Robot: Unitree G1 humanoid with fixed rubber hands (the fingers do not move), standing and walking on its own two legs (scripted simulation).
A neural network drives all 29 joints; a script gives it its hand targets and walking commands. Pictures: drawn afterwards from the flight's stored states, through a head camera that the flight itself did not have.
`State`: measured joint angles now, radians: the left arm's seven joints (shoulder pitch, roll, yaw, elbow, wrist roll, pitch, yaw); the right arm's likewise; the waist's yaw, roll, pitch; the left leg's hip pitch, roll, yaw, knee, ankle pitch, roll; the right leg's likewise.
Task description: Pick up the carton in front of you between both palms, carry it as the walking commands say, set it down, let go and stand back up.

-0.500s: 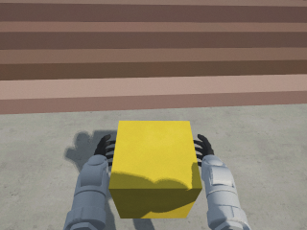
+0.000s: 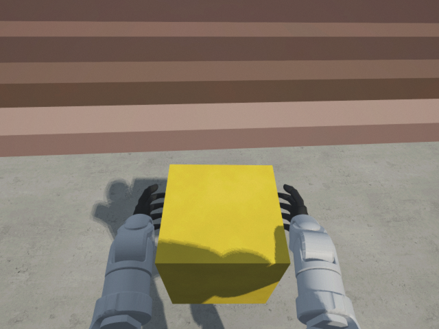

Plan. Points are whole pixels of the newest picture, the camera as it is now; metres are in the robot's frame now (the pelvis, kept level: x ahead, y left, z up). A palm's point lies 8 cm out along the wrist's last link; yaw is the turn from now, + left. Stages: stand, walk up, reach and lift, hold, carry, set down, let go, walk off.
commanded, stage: reach and lift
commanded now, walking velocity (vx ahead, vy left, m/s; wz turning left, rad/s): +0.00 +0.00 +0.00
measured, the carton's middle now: (220, 237) +0.30 +0.00 -0.04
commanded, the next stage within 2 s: hold in 0.38 s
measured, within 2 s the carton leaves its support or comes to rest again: neither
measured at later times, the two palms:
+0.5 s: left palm (141, 218) +0.29 +0.15 +0.05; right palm (301, 218) +0.29 -0.15 +0.05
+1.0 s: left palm (142, 211) +0.30 +0.15 +0.06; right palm (303, 213) +0.30 -0.15 +0.06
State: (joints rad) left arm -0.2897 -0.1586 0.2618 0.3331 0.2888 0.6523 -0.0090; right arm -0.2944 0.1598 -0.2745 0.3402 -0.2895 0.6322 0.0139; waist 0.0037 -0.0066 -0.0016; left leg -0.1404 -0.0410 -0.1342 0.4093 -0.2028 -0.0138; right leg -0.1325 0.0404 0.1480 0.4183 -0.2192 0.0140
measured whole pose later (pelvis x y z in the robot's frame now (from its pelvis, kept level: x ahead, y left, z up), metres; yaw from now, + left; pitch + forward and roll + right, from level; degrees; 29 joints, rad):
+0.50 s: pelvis +0.01 +0.00 +0.00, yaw +0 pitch -6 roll +0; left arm -0.23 -0.14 0.19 0.21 0.25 0.74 0.00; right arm -0.23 0.15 -0.20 0.21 -0.25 0.72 0.00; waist 0.00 0.00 -0.01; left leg -0.06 -0.03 -0.14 0.35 -0.19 -0.01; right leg -0.05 0.04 0.14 0.35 -0.20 0.01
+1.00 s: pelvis +0.00 +0.00 +0.00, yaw -1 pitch -1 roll +0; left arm -0.26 -0.15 0.21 0.18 0.25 0.80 0.00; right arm -0.27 0.15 -0.22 0.18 -0.26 0.78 0.00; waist 0.01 0.00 -0.09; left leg -0.21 0.00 -0.05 0.48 -0.31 -0.02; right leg -0.22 0.00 0.07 0.52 -0.37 0.01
